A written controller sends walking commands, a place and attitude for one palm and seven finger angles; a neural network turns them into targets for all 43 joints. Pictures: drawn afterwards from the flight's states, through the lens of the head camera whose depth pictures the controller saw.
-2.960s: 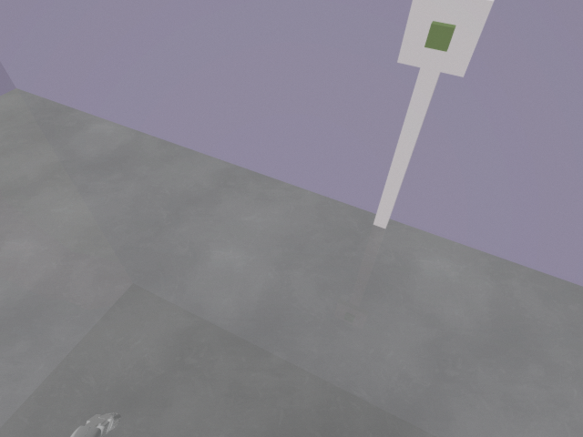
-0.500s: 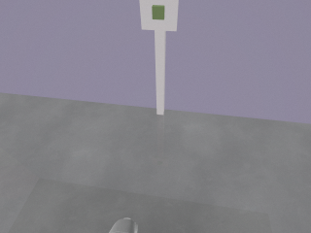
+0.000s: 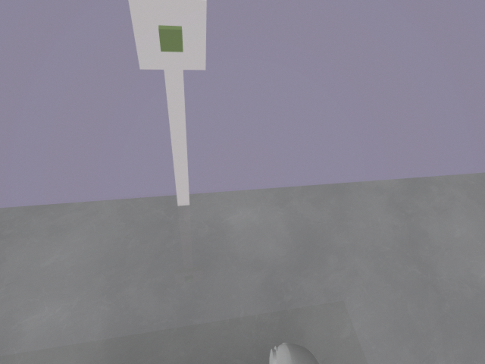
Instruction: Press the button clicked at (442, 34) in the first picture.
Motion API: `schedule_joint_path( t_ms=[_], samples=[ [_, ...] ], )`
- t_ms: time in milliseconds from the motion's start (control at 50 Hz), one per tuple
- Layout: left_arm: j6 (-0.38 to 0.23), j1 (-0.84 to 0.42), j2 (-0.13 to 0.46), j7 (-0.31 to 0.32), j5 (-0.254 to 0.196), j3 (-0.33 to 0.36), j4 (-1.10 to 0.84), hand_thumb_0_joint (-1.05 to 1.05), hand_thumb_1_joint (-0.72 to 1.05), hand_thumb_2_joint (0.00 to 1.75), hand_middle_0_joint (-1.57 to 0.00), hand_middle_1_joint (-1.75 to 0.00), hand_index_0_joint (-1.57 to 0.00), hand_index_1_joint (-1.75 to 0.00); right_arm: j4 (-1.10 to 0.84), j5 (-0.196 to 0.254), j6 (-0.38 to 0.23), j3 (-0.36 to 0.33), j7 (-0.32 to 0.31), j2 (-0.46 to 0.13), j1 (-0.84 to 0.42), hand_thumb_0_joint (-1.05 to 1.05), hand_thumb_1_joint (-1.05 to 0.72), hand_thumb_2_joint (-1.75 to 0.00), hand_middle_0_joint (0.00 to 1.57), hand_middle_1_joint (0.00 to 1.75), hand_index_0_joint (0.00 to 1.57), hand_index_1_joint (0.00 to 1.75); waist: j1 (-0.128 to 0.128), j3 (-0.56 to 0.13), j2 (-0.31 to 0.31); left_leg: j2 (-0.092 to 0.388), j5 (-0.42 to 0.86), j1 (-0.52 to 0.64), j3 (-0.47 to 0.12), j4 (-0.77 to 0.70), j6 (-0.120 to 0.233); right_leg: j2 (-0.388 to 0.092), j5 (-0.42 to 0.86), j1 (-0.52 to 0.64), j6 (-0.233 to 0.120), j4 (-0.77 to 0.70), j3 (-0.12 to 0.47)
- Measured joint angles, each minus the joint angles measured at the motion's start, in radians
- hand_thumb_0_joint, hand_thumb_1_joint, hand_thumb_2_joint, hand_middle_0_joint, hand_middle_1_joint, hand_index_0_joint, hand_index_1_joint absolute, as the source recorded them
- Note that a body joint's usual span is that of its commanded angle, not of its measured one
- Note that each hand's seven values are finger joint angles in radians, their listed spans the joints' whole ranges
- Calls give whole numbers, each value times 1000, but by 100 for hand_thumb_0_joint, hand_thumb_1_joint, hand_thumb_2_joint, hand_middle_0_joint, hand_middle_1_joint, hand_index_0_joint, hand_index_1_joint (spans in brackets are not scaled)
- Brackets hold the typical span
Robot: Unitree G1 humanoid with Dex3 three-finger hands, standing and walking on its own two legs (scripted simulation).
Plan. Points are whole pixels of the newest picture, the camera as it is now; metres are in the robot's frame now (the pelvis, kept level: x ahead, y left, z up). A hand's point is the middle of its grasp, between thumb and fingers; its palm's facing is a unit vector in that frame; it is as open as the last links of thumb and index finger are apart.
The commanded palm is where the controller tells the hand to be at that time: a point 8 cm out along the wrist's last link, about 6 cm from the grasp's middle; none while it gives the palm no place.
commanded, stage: walk to a spot facing it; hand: left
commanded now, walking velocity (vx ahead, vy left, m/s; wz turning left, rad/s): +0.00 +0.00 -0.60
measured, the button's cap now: (171, 38) +0.89 +0.28 +0.09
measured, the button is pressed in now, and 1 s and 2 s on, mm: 0 0 0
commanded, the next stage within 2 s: none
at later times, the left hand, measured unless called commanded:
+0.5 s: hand (180, 298) +0.27 +0.14 -0.17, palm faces -0.29 -0.93 -0.23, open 7.4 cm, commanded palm none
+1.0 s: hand (162, 267) +0.34 +0.19 -0.18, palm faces -0.50 -0.84 -0.20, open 7.4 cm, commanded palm none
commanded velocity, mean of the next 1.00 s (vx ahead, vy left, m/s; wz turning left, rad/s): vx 0.00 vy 0.00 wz -0.60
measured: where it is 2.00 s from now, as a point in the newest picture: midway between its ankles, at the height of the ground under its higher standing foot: outside the picture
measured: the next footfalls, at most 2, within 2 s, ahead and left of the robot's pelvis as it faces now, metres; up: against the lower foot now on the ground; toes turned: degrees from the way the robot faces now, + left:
right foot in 0.34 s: +0.16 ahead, -0.11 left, +0.00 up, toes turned -19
left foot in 0.74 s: +0.25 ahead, +0.12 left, +0.00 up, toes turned -21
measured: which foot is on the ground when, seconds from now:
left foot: down 0.00-0.32, up 0.34-0.72, down 0.74-1.00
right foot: up 0.00-0.32, down 0.34-0.76, up 0.78-1.00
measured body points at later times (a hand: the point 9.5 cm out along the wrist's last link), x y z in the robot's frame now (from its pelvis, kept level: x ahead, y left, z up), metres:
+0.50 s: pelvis +0.11 -0.01 -0.01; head +0.16 -0.03 +0.43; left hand +0.29 +0.18 -0.16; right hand +0.07 -0.25 -0.17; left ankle +0.11 +0.14 -0.65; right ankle +0.12 -0.10 -0.74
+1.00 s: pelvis +0.16 +0.04 +0.00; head +0.21 +0.05 +0.44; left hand +0.36 +0.24 -0.16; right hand +0.11 -0.21 -0.12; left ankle +0.22 +0.13 -0.74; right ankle +0.05 -0.06 -0.65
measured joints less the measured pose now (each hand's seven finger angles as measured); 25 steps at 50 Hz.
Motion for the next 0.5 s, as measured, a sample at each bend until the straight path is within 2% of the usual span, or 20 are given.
schedule_joint_path(
  t_ms=[100, 200, 300, 320, 340, 360, 380, 420, 460, 500],
  samples=[
    [26, -74, -17, -4, 2, -4, -29, 0, 91, 90, -19, -29, -19, -30, 46, -1, 20, -6, -3, -22, 63, 0, -93, -90, 20, 30, 20, 30, -23, 24, 8, -5, -45, 51, 63, -10, 5, -23, 76, -46, 15, -83, -11],
    [43, -128, -53, -9, 1, -24, -26, 0, 91, 90, -19, -29, -19, -30, 65, -10, 32, -7, -1, -16, 102, 0, -92, -90, 20, 30, 20, 30, -57, 53, 19, -1, -108, 86, 123, 16, -5, -23, 47, 12, 9, -259, -50],
    [33, -161, -91, -8, 1, -48, -34, 0, 91, 90, -19, -29, -19, -30, 73, -11, 47, -10, 9, -3, 125, 0, -91, -90, 20, 30, 20, 30, -79, 71, 44, 35, -199, 99, 183, 108, -35, 17, -42, 129, -29, -464, -104],
    [22, -162, -95, -8, 1, -53, -39, 0, 91, 90, -19, -29, -19, -30, 72, -8, 52, -11, 13, 0, 133, 0, -91, -90, 20, 30, 20, 30, -80, 71, 49, 53, -219, 84, 189, 168, -44, 29, -25, 169, -41, -526, -114],
    [6, -162, -95, -7, 2, -57, -44, 0, 91, 90, -20, -29, -19, -30, 72, -2, 58, -10, 18, 4, 139, 0, -91, -90, 20, 30, 20, 30, -78, 70, 50, 77, -225, 46, 182, 276, -57, 38, 8, 201, -74, -572, -115],
    [-11, -163, -96, -1, -1, -60, -47, 0, 91, 90, -20, -29, -20, -30, 70, 4, 70, -9, 23, 6, 129, 0, -91, -90, 20, 30, 20, 30, -72, 75, 52, 89, -247, -20, 131, 436, -82, 46, -6, 196, -100, -553, -109],
    [-23, -161, -95, 7, -9, -63, -49, 0, 91, 90, -20, -29, -20, -30, 66, 9, 83, -7, 22, 8, 111, 0, -91, -90, 20, 30, 20, 30, -68, 85, 51, 77, -274, -88, 54, 591, -98, 51, -27, 199, -115, -535, -100],
    [-26, -145, -94, 22, -20, -66, -48, 0, 91, 90, -20, -29, -20, -30, 48, 11, 101, -8, 19, 8, 66, 1, -91, -90, 20, 30, 20, 30, -60, 96, 50, 54, -256, -193, -67, 782, -113, 64, -42, 234, -122, -553, -79],
    [-16, -119, -90, 33, -23, -66, -38, 0, 91, 90, -20, -29, -20, -30, 20, 6, 109, -11, 18, 5, 15, 1, -91, -90, 20, 30, 20, 30, -52, 86, 52, 54, -204, -271, -139, 820, -126, 77, -22, 269, -110, -606, -53],
    [-7, -96, -87, 38, -21, -65, -22, 0, 90, 90, -20, -29, -20, -30, -14, 1, 110, -14, 17, -2, -37, 1, -91, -90, 20, 30, 20, 30, -51, 69, 58, 64, -158, -327, -185, 774, -137, 85, 1, 290, -108, -653, -28]
  ],
)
